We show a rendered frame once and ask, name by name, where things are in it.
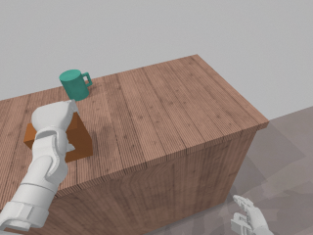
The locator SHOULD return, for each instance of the left robot hand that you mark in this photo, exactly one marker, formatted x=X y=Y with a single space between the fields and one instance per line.
x=57 y=115

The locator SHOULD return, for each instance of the robot left forearm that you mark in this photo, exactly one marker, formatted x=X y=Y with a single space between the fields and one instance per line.
x=48 y=168

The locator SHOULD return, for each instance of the right robot hand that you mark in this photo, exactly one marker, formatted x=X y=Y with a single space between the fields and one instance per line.
x=244 y=225

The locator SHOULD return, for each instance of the sponge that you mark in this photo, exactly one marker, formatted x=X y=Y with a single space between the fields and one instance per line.
x=77 y=136

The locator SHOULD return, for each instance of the table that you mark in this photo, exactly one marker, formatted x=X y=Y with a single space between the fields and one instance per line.
x=168 y=141

